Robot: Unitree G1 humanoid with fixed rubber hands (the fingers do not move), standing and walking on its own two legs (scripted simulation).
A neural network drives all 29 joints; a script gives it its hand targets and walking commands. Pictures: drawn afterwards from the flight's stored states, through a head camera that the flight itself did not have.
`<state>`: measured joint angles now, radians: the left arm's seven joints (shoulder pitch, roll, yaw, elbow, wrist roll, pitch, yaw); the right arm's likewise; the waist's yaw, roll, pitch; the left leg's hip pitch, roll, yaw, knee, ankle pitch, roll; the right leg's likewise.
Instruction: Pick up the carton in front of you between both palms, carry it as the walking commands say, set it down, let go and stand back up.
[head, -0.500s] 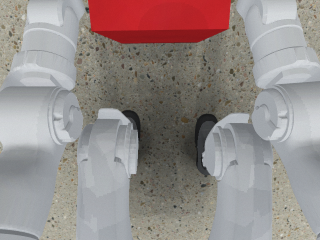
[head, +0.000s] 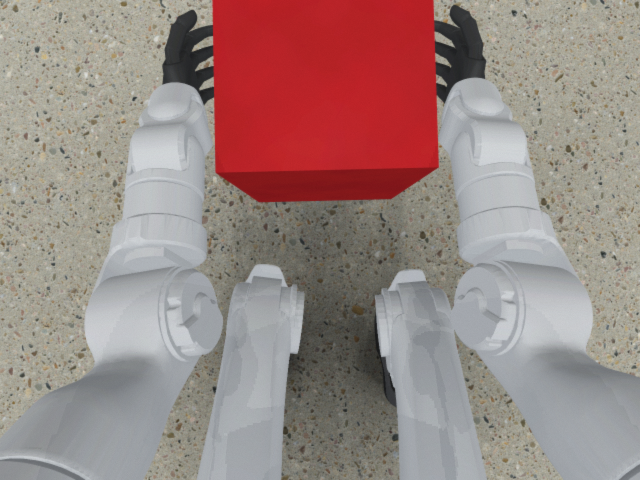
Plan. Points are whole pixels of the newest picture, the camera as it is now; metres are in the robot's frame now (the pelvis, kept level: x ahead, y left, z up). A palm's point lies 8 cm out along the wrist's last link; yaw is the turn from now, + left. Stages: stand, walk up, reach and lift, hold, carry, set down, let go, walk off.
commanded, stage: reach and lift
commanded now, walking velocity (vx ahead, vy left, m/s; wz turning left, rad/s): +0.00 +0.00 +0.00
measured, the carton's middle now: (323, 111) +0.52 +0.03 -0.14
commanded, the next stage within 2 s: none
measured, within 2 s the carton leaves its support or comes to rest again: neither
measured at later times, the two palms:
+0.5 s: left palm (129, 57) +0.48 +0.17 +0.07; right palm (547, 54) +0.49 -0.13 +0.07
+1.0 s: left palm out of the picture +0.43 +0.16 +0.22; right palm out of the picture +0.44 -0.14 +0.23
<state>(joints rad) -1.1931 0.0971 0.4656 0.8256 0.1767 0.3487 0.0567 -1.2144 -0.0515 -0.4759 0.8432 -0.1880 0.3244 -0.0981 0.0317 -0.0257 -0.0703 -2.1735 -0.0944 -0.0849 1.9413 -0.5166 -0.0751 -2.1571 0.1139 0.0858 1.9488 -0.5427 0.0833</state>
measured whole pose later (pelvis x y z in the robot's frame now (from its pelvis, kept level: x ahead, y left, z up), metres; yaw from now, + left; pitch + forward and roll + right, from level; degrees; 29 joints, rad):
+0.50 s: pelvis +0.02 +0.00 +0.11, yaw +0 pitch +40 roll +0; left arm -0.91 -0.02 0.43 0.63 0.20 0.40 0.04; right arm -0.92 0.05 -0.44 0.64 -0.19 0.38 -0.07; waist 0.02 -0.02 -0.20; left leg -1.80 -0.09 -0.10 1.58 -0.48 -0.06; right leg -1.78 0.12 0.11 1.58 -0.50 0.07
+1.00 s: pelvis +0.07 +0.00 +0.26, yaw +1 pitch +24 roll +0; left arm -0.52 -0.10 0.36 0.60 0.21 0.33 0.03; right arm -0.52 0.13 -0.37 0.60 -0.20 0.31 -0.06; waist 0.01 -0.02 -0.21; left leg -1.06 -0.07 -0.13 1.03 -0.40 -0.04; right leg -1.04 0.09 0.13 1.04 -0.42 0.03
